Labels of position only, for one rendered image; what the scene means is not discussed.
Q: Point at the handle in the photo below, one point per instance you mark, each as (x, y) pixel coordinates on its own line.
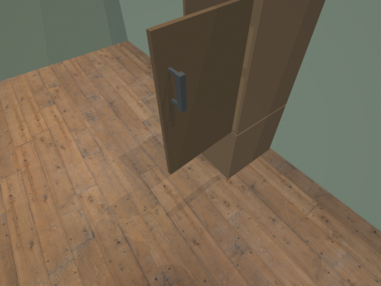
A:
(181, 102)

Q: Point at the cupboard door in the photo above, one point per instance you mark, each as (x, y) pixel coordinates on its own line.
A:
(209, 47)

